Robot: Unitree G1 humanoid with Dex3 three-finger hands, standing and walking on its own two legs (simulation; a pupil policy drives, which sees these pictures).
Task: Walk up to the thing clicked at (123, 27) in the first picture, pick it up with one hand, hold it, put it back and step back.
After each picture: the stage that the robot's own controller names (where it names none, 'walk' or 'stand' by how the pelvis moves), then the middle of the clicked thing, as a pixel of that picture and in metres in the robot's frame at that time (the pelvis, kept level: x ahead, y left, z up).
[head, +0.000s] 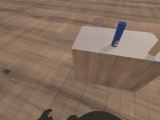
stand; (117, 35) +0.83 -0.23 +0.06
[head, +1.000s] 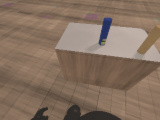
rise first; (104, 32) +0.77 -0.05 +0.09
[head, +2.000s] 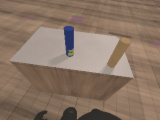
rise first; (69, 43) +0.57 +0.21 +0.09
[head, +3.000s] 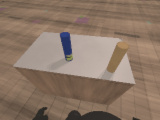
stand; (67, 48) +0.53 +0.23 +0.08
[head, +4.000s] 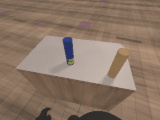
stand; (69, 52) +0.52 +0.21 +0.06
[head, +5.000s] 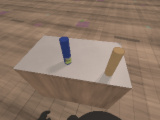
stand; (66, 52) +0.52 +0.24 +0.06
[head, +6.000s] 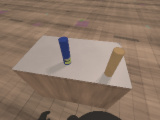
stand; (65, 52) +0.51 +0.24 +0.06
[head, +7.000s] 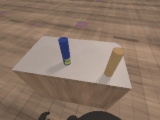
rise first; (65, 52) +0.51 +0.24 +0.06
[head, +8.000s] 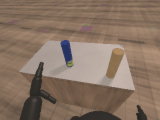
rise first; (67, 55) +0.51 +0.26 +0.06
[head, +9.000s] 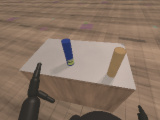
go down; (68, 53) +0.51 +0.25 +0.06
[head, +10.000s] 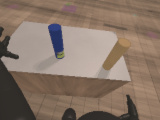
go down; (57, 44) +0.51 +0.23 +0.10
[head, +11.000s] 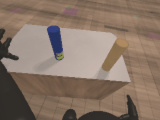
approach; (57, 45) +0.50 +0.24 +0.10
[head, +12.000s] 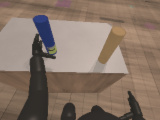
close in; (47, 38) +0.52 +0.26 +0.13
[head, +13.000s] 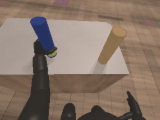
lift; (46, 41) +0.49 +0.25 +0.13
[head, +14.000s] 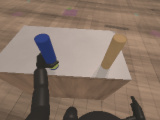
lift; (49, 54) +0.40 +0.27 +0.12
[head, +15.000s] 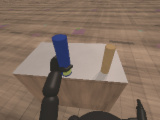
lift; (63, 58) +0.33 +0.18 +0.22
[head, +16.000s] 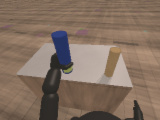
hold; (64, 55) +0.33 +0.18 +0.24
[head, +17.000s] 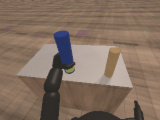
hold; (66, 55) +0.34 +0.17 +0.24
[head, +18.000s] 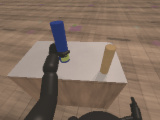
crouch; (61, 44) +0.43 +0.20 +0.24
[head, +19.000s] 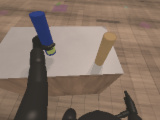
lower; (45, 36) +0.51 +0.25 +0.17
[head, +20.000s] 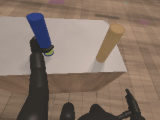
lower; (43, 38) +0.50 +0.26 +0.14
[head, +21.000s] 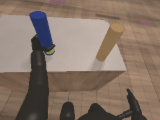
lower; (45, 37) +0.51 +0.25 +0.14
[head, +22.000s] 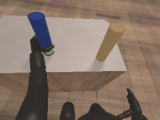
lower; (44, 38) +0.51 +0.25 +0.14
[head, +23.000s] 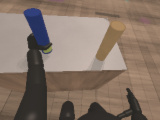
rest; (41, 35) +0.52 +0.26 +0.14
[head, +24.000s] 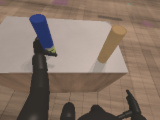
withdraw; (45, 39) +0.50 +0.26 +0.13
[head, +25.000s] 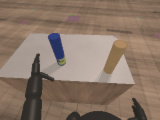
sink last; (58, 51) +0.47 +0.25 +0.11
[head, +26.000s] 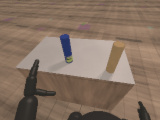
stand; (67, 50) +0.53 +0.26 +0.10
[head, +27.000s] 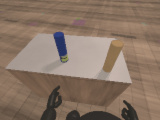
stand; (62, 49) +0.51 +0.26 +0.10
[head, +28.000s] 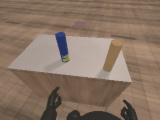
stand; (63, 48) +0.52 +0.25 +0.11
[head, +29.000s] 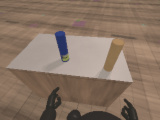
stand; (63, 48) +0.52 +0.25 +0.11
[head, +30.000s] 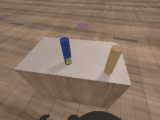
stand; (66, 52) +0.53 +0.24 +0.06
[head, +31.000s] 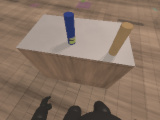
walk; (70, 30) +0.65 +0.20 +0.09
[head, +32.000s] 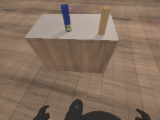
walk; (66, 19) +0.89 +0.32 +0.09
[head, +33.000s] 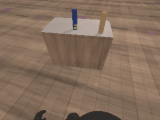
stand; (74, 20) +1.16 +0.29 +0.08
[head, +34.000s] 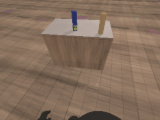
stand; (74, 21) +1.16 +0.28 +0.06
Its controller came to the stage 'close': yes
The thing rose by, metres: 0.21
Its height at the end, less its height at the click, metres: +0.00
